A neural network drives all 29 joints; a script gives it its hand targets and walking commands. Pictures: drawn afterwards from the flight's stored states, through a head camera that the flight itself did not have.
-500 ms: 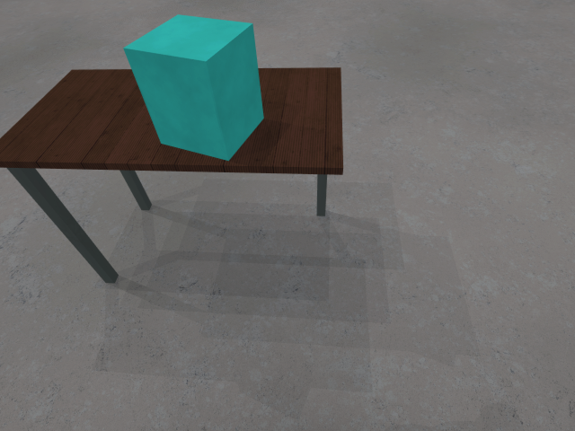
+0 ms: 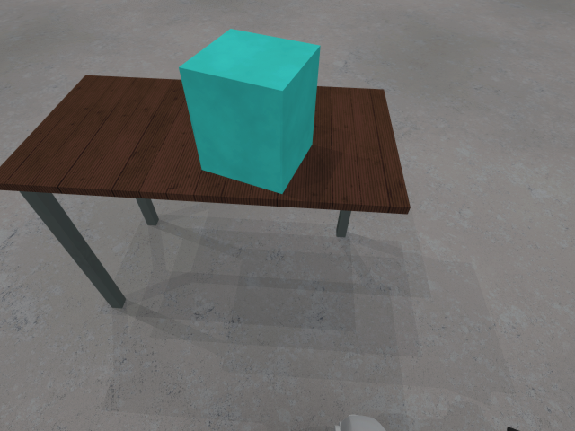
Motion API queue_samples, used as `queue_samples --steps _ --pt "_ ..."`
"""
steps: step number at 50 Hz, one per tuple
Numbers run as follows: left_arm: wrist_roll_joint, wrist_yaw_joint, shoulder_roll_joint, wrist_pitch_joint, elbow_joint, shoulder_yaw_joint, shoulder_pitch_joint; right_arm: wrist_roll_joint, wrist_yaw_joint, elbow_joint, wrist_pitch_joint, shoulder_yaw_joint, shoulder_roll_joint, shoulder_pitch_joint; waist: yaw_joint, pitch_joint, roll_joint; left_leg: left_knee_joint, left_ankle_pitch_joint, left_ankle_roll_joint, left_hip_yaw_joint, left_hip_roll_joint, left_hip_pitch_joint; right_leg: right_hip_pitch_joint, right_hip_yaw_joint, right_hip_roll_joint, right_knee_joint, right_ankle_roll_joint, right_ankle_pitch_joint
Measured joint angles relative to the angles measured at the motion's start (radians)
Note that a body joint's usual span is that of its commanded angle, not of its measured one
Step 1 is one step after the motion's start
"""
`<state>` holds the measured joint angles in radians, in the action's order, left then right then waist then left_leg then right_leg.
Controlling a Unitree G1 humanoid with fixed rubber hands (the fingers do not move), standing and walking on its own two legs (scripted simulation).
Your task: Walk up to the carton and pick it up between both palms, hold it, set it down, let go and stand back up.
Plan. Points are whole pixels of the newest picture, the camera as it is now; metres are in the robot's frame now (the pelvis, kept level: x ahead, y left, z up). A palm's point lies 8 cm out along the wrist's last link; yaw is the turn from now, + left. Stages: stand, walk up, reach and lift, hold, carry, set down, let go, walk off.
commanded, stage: walk up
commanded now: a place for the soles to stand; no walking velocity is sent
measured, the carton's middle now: (256, 112) +0.75 +0.08 +0.04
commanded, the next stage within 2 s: none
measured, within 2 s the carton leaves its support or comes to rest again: neither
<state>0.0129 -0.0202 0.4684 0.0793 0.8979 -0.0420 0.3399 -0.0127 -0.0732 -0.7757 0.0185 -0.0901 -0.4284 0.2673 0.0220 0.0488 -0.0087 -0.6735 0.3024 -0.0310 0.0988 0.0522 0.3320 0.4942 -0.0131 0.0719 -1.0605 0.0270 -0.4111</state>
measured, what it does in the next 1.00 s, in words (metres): steps on the spot: right foot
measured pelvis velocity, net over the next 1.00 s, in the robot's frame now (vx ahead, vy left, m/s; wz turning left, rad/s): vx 0.06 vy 0.01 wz -0.04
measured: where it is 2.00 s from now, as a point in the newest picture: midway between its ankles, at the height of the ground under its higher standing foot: (268, 426)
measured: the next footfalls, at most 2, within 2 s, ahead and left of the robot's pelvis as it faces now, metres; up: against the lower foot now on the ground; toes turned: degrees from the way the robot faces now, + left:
right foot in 0.20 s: +0.14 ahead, -0.11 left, +0.00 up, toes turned -4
left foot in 1.62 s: +0.31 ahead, +0.17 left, +0.00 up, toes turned -1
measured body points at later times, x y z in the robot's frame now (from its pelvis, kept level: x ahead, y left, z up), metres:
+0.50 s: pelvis +0.05 +0.02 +0.00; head +0.06 +0.01 +0.45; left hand +0.17 +0.33 -0.10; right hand +0.12 -0.29 -0.12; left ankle +0.04 +0.12 -0.72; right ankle +0.10 -0.10 -0.72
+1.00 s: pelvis +0.06 +0.01 +0.02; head +0.05 +0.00 +0.47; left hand +0.17 +0.32 -0.09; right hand +0.15 -0.30 -0.11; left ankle +0.04 +0.12 -0.72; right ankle +0.10 -0.11 -0.72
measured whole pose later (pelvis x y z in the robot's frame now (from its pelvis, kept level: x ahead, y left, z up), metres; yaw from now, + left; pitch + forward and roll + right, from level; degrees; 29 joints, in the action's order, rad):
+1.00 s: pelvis +0.06 +0.01 +0.02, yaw -3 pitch -4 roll +1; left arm 0.00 0.01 0.37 0.04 1.06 0.01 0.14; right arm -0.01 -0.02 -1.04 0.02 -0.03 -0.39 0.12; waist 0.01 0.04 -0.02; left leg -0.46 0.29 -0.02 0.10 0.00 0.10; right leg 0.23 -0.01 0.03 -0.51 0.00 -0.21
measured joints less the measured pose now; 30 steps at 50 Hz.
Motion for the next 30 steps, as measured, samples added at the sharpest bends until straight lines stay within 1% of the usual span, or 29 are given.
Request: queue_samples --steps 2,4,6,8,10,11,12,14,15,16,17,19,20,22,23,24,25,27,30 --pt "0.004 0.013 -0.012 -0.004 -0.007 0.002 -0.009 -0.002 0.008 -0.013 0.008 0.014 0.006 0.027 0.009 0.006 -0.001 0.043 -0.008 -0.009 0.008 -0.007 -0.034 0.001 -0.028 -0.009 0.090 -0.007 0.026" --pt "0.003 0.020 -0.026 -0.012 -0.010 0.004 -0.026 0.004 0.019 -0.026 0.012 0.024 0.010 0.049 0.014 0.017 -0.006 0.070 -0.011 -0.014 0.013 -0.012 -0.053 -0.004 -0.042 -0.019 0.179 -0.007 0.073" --pt "-0.001 0.024 -0.040 -0.023 -0.013 0.008 -0.047 0.003 0.029 -0.040 0.013 0.032 0.013 0.061 0.017 0.032 -0.012 0.075 -0.005 -0.015 0.017 -0.017 -0.063 -0.023 -0.041 -0.029 0.259 0.002 0.106" --pt "-0.006 0.024 -0.052 -0.033 -0.012 0.011 -0.067 0.005 0.035 -0.055 0.010 0.039 0.017 0.063 0.018 0.043 -0.017 0.062 0.011 -0.015 0.020 -0.020 -0.069 -0.060 -0.042 -0.039 0.318 0.009 0.129" --pt "-0.006 0.025 -0.058 -0.038 -0.012 0.014 -0.084 0.010 0.041 -0.065 0.007 0.047 0.021 0.061 0.013 0.045 -0.016 0.024 0.040 -0.014 0.026 -0.023 -0.063 -0.124 -0.038 -0.049 0.419 0.027 0.204" --pt "-0.001 0.024 -0.060 -0.036 -0.012 0.014 -0.092 0.013 0.045 -0.067 0.006 0.050 0.024 0.057 0.006 0.043 -0.015 -0.002 0.059 -0.011 0.031 -0.022 -0.056 -0.144 -0.031 -0.049 0.448 0.015 0.199" --pt "0.002 0.023 -0.065 -0.037 -0.010 0.013 -0.104 0.015 0.051 -0.070 0.005 0.051 0.029 0.045 0.004 0.046 -0.018 -0.027 0.071 -0.004 0.029 -0.018 -0.048 -0.140 -0.028 -0.053 0.435 0.000 0.184" --pt "-0.003 0.024 -0.073 -0.034 -0.010 0.020 -0.121 0.016 0.059 -0.077 0.001 0.054 0.036 0.016 0.002 0.046 -0.023 -0.050 0.084 0.006 -0.001 -0.029 -0.040 -0.125 -0.022 -0.052 0.399 -0.008 0.160" --pt "-0.005 0.024 -0.077 -0.035 -0.009 0.025 -0.128 0.013 0.061 -0.080 0.002 0.053 0.038 0.005 0.003 0.040 -0.023 -0.036 0.091 0.000 -0.014 -0.040 -0.045 -0.118 -0.018 -0.047 0.383 -0.010 0.150" --pt "-0.006 0.024 -0.080 -0.037 -0.004 0.030 -0.136 0.008 0.061 -0.085 0.004 0.052 0.042 -0.005 0.004 0.033 -0.017 -0.030 0.087 -0.009 -0.011 -0.053 -0.049 -0.114 -0.011 -0.036 0.369 -0.011 0.142" --pt "-0.005 0.025 -0.083 -0.042 0.003 0.034 -0.142 0.004 0.060 -0.091 0.007 0.053 0.045 -0.013 0.003 0.022 -0.011 -0.022 0.081 -0.016 -0.006 -0.063 -0.054 -0.110 -0.004 -0.027 0.358 -0.006 0.133" --pt "0.002 0.027 -0.089 -0.054 0.013 0.036 -0.157 -0.002 0.054 -0.101 0.017 0.055 0.047 -0.024 -0.001 0.009 -0.012 -0.015 0.078 -0.026 0.000 -0.067 -0.063 -0.102 0.007 -0.032 0.323 0.014 0.072" --pt "0.001 0.028 -0.090 -0.056 0.016 0.035 -0.163 -0.003 0.051 -0.108 0.021 0.054 0.048 -0.030 -0.003 0.008 -0.015 -0.008 0.077 -0.028 0.002 -0.065 -0.070 -0.099 0.011 -0.038 0.302 0.019 0.035" --pt "0.000 0.028 -0.088 -0.052 0.025 0.034 -0.172 -0.003 0.051 -0.127 0.024 0.054 0.048 -0.046 -0.004 0.013 -0.017 0.015 0.070 -0.023 0.002 -0.060 -0.088 -0.112 0.011 -0.041 0.309 0.022 0.008" --pt "-0.001 0.029 -0.086 -0.045 0.032 0.033 -0.175 -0.003 0.051 -0.134 0.024 0.053 0.048 -0.051 -0.006 0.017 -0.019 0.023 0.067 -0.019 0.000 -0.056 -0.096 -0.133 0.005 -0.041 0.350 0.021 0.027" --pt "0.000 0.028 -0.081 -0.036 0.036 0.032 -0.174 -0.001 0.051 -0.139 0.022 0.055 0.046 -0.057 -0.010 0.017 -0.018 0.025 0.067 -0.015 0.002 -0.052 -0.099 -0.152 0.002 -0.042 0.399 0.018 0.101" --pt "0.002 0.027 -0.078 -0.029 0.043 0.030 -0.174 0.001 0.051 -0.145 0.018 0.056 0.044 -0.064 -0.014 0.019 -0.020 0.023 0.071 -0.009 0.002 -0.046 -0.102 -0.163 0.000 -0.045 0.427 0.002 0.172" --pt "0.003 0.027 -0.073 -0.023 0.051 0.028 -0.172 0.004 0.052 -0.154 0.011 0.056 0.040 -0.080 -0.011 0.022 -0.023 0.022 0.074 0.000 -0.002 -0.041 -0.105 -0.168 -0.004 -0.048 0.427 -0.022 0.175" --pt "0.001 0.024 -0.069 -0.025 0.061 0.034 -0.163 0.005 0.054 -0.169 0.006 0.055 0.031 -0.096 -0.006 0.010 -0.014 0.036 0.070 0.001 -0.005 -0.053 -0.111 -0.165 -0.006 -0.037 0.413 -0.025 0.138"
